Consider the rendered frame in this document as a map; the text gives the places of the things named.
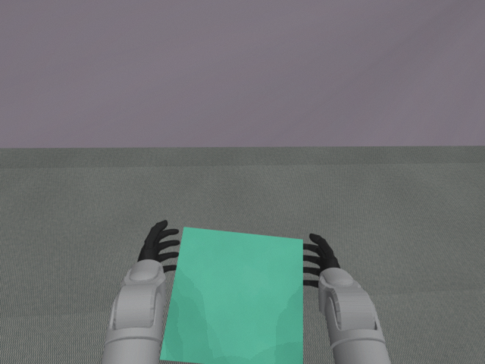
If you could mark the carton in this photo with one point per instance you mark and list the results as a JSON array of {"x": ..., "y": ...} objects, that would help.
[{"x": 237, "y": 299}]

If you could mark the robot right forearm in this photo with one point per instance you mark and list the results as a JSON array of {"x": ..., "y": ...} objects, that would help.
[{"x": 353, "y": 326}]

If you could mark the left robot hand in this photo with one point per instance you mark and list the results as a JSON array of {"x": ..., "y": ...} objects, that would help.
[{"x": 152, "y": 247}]

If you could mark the right robot hand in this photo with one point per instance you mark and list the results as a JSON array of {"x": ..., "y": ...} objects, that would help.
[{"x": 326, "y": 259}]

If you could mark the robot left forearm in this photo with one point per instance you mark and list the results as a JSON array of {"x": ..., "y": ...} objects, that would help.
[{"x": 134, "y": 329}]

